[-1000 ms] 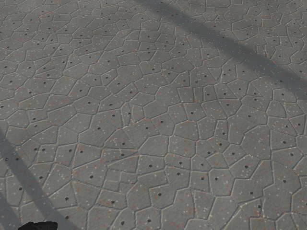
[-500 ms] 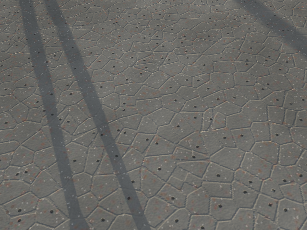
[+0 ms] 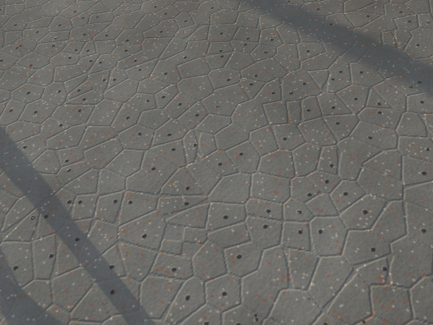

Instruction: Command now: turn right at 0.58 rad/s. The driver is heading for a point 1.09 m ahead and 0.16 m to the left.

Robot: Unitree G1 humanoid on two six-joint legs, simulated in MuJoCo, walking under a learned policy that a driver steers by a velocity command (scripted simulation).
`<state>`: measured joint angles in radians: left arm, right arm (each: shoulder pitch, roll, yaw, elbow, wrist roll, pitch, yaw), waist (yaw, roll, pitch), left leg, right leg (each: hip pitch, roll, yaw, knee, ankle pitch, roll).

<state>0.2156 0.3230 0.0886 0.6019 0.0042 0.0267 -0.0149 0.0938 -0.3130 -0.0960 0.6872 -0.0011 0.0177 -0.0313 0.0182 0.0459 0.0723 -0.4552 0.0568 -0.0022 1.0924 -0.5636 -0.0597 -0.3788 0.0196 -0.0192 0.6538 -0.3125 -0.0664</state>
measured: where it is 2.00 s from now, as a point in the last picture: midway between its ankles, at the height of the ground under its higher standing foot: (204, 130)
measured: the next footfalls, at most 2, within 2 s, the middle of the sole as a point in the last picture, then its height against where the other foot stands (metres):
left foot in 0.50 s outside the picture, level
right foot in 0.94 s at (236, 309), level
